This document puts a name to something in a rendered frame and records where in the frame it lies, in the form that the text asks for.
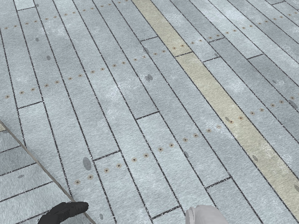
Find robot left hand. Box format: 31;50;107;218
37;202;89;224

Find robot right thigh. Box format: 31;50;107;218
185;204;229;224

